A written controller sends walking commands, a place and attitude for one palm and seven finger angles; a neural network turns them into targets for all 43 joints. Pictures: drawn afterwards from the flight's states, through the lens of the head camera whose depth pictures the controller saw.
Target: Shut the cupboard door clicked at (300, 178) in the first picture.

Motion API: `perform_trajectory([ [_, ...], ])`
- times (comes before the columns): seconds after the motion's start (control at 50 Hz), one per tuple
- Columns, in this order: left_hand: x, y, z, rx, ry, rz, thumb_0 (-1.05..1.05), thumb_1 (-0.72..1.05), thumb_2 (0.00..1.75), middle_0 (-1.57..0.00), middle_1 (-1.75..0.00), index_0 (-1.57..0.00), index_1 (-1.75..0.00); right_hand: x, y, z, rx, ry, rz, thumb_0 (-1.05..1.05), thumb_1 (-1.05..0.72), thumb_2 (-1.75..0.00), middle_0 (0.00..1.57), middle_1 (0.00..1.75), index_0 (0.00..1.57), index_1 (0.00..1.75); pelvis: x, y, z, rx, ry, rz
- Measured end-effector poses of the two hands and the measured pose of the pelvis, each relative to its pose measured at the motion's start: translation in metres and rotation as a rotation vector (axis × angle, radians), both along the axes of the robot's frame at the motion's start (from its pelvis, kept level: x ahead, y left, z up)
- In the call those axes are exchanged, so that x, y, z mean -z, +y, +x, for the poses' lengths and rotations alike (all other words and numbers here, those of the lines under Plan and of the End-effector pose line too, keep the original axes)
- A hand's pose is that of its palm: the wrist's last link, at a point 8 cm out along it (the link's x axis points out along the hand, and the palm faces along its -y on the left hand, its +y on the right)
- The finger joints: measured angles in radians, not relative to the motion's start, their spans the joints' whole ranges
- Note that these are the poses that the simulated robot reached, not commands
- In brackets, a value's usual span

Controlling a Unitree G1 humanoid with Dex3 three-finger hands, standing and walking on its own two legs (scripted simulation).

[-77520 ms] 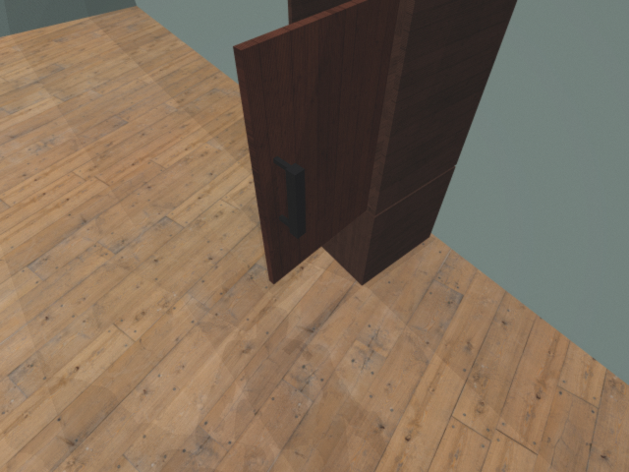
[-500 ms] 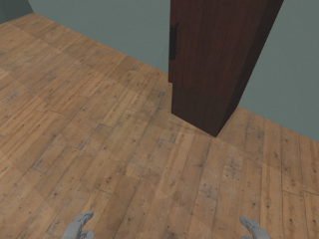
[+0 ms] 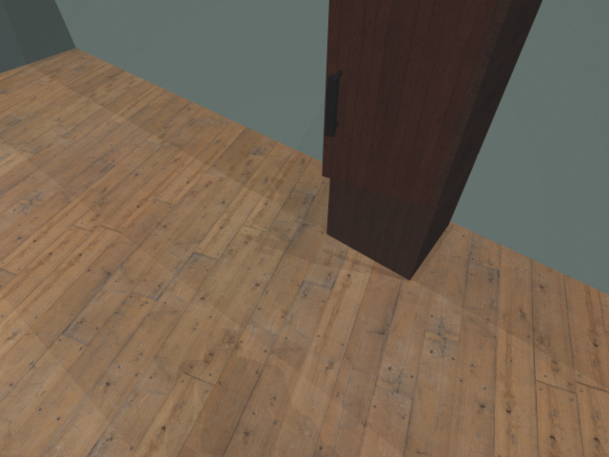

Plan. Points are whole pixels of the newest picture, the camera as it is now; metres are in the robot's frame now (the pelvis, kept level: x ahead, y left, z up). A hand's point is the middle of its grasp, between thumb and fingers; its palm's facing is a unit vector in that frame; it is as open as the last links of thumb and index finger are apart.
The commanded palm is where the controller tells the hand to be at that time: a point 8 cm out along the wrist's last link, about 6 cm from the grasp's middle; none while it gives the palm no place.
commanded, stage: let the arm hang, fingers relaxed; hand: left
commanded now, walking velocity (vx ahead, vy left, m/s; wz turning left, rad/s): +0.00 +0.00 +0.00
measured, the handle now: (334, 103) +1.02 -0.04 -0.05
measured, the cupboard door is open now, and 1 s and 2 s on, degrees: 13 13 13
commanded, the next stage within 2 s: look to check the result in 0.38 s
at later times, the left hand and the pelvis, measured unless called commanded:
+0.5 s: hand out of the picture -0.02 +0.17 -0.18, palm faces +0.03 -0.99 -0.16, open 7.3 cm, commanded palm none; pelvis +0.00 +0.01 +0.00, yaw -1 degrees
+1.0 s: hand out of the picture +0.02 +0.21 -0.17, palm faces -0.01 -0.97 -0.24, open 7.3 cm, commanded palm none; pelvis +0.00 +0.01 +0.00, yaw -1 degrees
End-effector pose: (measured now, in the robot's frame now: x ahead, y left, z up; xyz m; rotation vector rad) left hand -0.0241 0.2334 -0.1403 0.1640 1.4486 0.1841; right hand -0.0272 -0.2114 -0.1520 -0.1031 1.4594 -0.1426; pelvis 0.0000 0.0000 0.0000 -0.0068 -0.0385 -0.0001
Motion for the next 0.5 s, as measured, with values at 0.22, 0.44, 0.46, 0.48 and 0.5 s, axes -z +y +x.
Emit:
perform_trajectory([
  [0.22,0.011,-0.023,-0.008,-0.004,0.012,-0.077,0.00,0.91,0.90,-0.20,-0.30,-0.20,-0.30,-0.003,0.017,-0.030,0.045,0.047,0.003,0.00,-0.91,-0.90,0.20,0.30,0.20,0.29,0.001,0.007,-0.004,0.009,0.004,0.002],
  [0.44,0.012,-0.019,-0.004,-0.003,-0.008,-0.080,0.00,0.91,0.90,-0.20,-0.30,-0.20,-0.30,-0.003,0.024,-0.018,0.046,0.000,0.000,0.00,-0.91,-0.90,0.20,0.30,0.20,0.29,0.001,0.013,-0.005,0.010,0.007,0.003],
  [0.46,0.011,-0.017,-0.004,-0.003,-0.008,-0.076,0.00,0.91,0.90,-0.20,-0.30,-0.20,-0.30,-0.002,0.024,-0.015,0.045,-0.006,0.000,0.00,-0.91,-0.90,0.20,0.30,0.20,0.29,0.001,0.013,-0.005,0.011,0.008,0.003],
  [0.48,0.011,-0.016,-0.003,-0.002,-0.008,-0.072,0.00,0.91,0.90,-0.20,-0.30,-0.20,-0.30,-0.002,0.023,-0.013,0.043,-0.012,-0.001,0.00,-0.91,-0.90,0.20,0.30,0.20,0.29,0.001,0.013,-0.005,0.011,0.008,0.003],
  [0.5,0.011,-0.014,-0.003,-0.001,-0.008,-0.068,0.00,0.91,0.90,-0.20,-0.30,-0.20,-0.30,-0.002,0.023,-0.011,0.042,-0.017,-0.001,0.00,-0.91,-0.90,0.20,0.30,0.20,0.29,0.001,0.013,-0.004,0.011,0.008,0.003],
])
